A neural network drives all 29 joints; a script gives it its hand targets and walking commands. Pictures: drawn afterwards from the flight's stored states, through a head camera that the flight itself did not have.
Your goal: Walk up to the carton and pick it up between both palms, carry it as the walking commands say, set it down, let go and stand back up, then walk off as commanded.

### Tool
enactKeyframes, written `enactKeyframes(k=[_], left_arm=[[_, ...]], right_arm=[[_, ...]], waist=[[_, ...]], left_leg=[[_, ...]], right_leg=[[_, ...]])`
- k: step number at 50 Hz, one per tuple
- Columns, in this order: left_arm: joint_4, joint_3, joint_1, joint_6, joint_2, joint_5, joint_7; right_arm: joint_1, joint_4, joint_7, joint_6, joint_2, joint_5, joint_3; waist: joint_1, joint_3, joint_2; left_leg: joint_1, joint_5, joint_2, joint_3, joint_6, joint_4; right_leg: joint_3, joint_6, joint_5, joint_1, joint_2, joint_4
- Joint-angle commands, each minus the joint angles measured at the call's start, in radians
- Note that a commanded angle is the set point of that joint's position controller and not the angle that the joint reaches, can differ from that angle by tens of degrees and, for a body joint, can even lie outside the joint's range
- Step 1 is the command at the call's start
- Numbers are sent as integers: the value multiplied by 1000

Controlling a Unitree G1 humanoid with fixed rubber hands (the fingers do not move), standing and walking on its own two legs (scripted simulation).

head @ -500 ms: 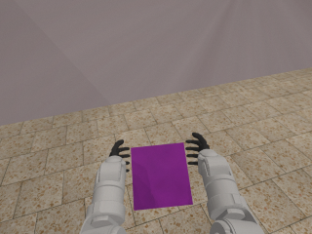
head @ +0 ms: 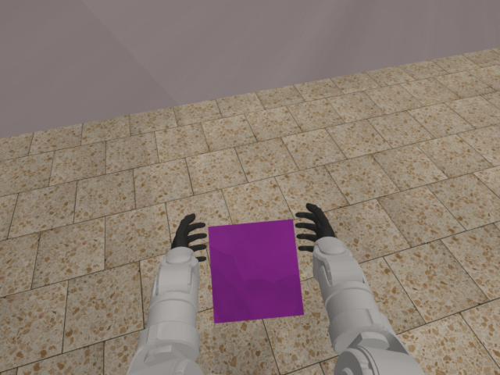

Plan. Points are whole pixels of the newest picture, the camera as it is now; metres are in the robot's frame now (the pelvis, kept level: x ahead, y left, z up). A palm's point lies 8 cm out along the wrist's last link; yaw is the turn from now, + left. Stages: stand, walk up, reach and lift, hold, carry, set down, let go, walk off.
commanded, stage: set down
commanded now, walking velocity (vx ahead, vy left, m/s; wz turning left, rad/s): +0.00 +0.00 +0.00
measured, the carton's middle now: (253, 266) +0.34 +0.05 -0.12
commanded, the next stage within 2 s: none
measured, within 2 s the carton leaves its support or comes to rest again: neither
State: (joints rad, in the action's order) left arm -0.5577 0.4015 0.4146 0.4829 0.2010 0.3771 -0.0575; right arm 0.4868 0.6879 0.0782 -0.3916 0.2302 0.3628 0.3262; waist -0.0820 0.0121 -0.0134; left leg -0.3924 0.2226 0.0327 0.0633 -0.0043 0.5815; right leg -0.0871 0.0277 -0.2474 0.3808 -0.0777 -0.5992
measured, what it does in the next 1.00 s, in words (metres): lowers itself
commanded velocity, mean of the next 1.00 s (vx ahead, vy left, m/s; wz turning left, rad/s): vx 0.00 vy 0.00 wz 0.00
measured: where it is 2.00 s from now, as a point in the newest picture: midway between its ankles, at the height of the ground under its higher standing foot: outside the picture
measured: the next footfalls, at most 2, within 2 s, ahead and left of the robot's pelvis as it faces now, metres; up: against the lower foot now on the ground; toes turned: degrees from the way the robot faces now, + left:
none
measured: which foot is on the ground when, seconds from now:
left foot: down 0.00-1.00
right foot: down 0.00-1.00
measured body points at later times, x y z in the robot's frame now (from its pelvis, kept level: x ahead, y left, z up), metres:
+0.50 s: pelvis -0.03 +0.02 -0.05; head +0.12 +0.03 +0.37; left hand +0.33 +0.19 -0.12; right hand +0.36 -0.06 -0.11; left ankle +0.05 +0.12 -0.73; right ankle +0.04 -0.10 -0.73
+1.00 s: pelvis -0.03 +0.01 -0.12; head +0.16 +0.03 +0.29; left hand +0.36 +0.18 -0.19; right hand +0.39 -0.06 -0.19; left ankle +0.05 +0.12 -0.73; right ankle +0.04 -0.10 -0.73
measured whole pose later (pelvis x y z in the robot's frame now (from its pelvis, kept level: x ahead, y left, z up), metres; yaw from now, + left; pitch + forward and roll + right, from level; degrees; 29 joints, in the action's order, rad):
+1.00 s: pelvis -0.03 +0.01 -0.12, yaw +0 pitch +32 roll +0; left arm -0.65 0.43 0.64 0.18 0.17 0.29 -0.15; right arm 0.69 0.73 0.21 -0.11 0.22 0.28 0.39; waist -0.07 0.16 -0.05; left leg -1.39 0.40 0.09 0.07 -0.01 1.24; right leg -0.10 -0.01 -0.43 1.37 -0.13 -1.24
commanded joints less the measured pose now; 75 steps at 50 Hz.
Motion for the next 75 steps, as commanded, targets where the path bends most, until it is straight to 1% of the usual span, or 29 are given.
enactKeyframes(k=[1, 10, 15, 19, 24, 29, 34, 39, 45, 56, 67, 75], left_arm=[[-12, -419, 533, -111, 874, -163, 230], [-59, -404, 541, -230, 861, -103, 214], [-76, -403, 554, -293, 844, -81, 199], [-76, -420, 590, -330, 833, -81, 184], [-66, -475, 655, -358, 837, -109, 165], [-59, -529, 689, -356, 861, -137, 151], [-82, -540, 703, -339, 872, -142, 149], [-101, -524, 733, -337, 855, -148, 152], [-120, -492, 758, -343, 817, -159, 159], [-142, -471, 802, -339, 778, -191, 173], [-147, -454, 879, -327, 735, -210, 173], [-165, -430, 952, -314, 718, -211, 173]], right_arm=[[364, 88, -217, 62, 1003, -133, -368], [400, 111, -194, 177, 952, -89, -365], [439, 120, -180, 237, 909, -63, -367], [478, 123, -170, 272, 876, -53, -378], [535, 116, -161, 296, 871, -76, -423], [559, 119, -160, 292, 886, -104, -448], [571, 143, -163, 276, 887, -110, -433], [606, 154, -157, 270, 893, -123, -427], [638, 154, -131, 276, 890, -131, -421], [690, 130, -87, 286, 863, -146, -427], [780, 127, -67, 274, 860, -181, -439], [860, 142, -59, 262, 842, -182, -407]], waist=[[-4, 364, 2], [-6, 445, 15], [-5, 506, 18], [10, 575, 18], [18, 704, 21], [17, 799, 29], [17, 796, 35], [3, 797, 23], [-16, 831, 0], [-15, 911, -13], [-39, 959, -33], [-37, 969, -32]], left_leg=[[96, -131, 50, 11, 34, -20], [-22, -140, 63, 16, 28, 64], [-96, -133, 72, 19, 20, 121], [-157, -118, 79, 26, 12, 182], [-225, -97, 84, 31, 1, 272], [-264, -77, 87, 32, -7, 340], [-321, -43, 92, 31, -13, 385], [-399, -30, 99, 18, -11, 435], [-483, -40, 108, -1, -7, 500], [-600, -62, 123, -17, -14, 622], [-717, -45, 134, -44, -15, 737], [-785, -17, 140, -55, -17, 807]], right_leg=[[-57, -6, 134, -51, -14, 69], [-45, -6, 130, 88, -38, -13], [-34, -2, 106, 197, -51, -78], [-24, 3, 77, 293, -62, -147], [-12, 2, 48, 395, -75, -253], [-1, -4, 14, 490, -87, -343], [12, -8, -26, 583, -98, -398], [17, -18, -37, 638, -106, -444], [17, -34, -24, 680, -113, -497], [20, -52, 0, 747, -126, -601], [29, -69, -6, 807, -138, -708], [46, -70, -40, 880, -145, -780]])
